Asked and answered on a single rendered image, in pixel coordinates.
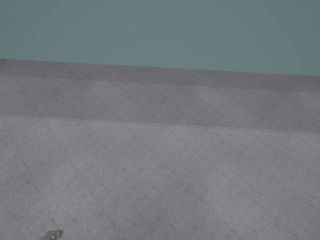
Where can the left robot hand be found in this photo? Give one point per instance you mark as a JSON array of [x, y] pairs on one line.
[[52, 235]]

